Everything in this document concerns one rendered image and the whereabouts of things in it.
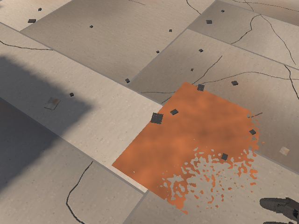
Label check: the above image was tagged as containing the robot right hand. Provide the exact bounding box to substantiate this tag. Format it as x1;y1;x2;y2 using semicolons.
260;197;299;224

